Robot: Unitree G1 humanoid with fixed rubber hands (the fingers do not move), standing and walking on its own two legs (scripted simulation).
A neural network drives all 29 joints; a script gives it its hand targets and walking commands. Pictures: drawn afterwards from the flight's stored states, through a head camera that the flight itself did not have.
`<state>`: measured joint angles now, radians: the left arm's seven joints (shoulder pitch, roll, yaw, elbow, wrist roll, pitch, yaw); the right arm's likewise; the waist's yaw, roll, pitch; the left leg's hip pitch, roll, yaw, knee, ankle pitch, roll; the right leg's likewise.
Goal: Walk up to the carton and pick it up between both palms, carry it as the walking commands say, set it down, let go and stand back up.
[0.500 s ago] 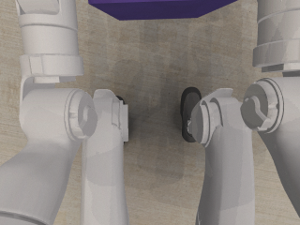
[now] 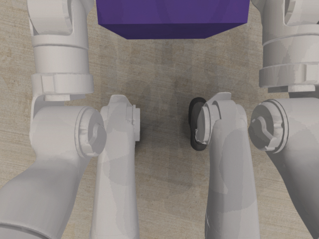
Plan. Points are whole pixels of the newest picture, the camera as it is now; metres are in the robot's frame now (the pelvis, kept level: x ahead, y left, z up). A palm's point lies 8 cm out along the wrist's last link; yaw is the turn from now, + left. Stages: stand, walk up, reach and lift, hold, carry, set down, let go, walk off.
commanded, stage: reach and lift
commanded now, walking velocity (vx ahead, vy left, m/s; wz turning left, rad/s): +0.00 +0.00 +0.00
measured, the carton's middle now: out of the picture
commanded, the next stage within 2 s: none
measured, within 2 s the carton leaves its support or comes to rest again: neither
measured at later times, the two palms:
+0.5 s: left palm out of the picture +0.55 +0.14 +0.01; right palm out of the picture +0.55 -0.15 +0.00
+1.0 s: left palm out of the picture +0.53 +0.14 +0.08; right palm out of the picture +0.53 -0.15 +0.07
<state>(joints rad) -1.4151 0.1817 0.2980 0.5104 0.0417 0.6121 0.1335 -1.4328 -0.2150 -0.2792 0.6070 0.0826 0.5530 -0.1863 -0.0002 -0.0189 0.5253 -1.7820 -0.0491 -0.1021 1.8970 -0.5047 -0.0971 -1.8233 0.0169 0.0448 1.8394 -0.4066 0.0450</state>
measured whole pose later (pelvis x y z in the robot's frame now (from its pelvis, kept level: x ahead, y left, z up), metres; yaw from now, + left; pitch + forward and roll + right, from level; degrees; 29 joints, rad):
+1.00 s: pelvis +0.00 -0.01 +0.12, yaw +0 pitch +14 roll +0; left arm -1.22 0.13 0.29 0.46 0.06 0.60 0.11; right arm -1.24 -0.12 -0.32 0.51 0.03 0.57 -0.18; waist 0.00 -0.02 0.52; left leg -1.32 -0.05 -0.11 1.50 -0.43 -0.10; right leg -1.37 0.04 0.05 1.46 -0.34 0.04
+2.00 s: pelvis +0.01 -0.01 +0.23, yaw +0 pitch +4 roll +0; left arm -0.96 0.05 0.26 0.40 0.08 0.60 0.10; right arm -0.96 -0.04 -0.29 0.44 0.02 0.57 -0.18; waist 0.00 -0.02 0.51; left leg -0.76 -0.02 -0.12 0.96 -0.26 -0.07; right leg -0.79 0.03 0.07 0.91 -0.18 0.03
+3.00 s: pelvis +0.14 +0.00 +0.30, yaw -1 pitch +5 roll -1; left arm -0.37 -0.12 0.20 0.31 0.26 0.78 0.00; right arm -0.33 0.13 -0.22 0.31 -0.14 0.75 -0.11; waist 0.00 -0.02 -0.14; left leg -0.36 0.01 -0.11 0.55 -0.27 -0.05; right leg -0.39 0.03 0.07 0.51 -0.20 0.02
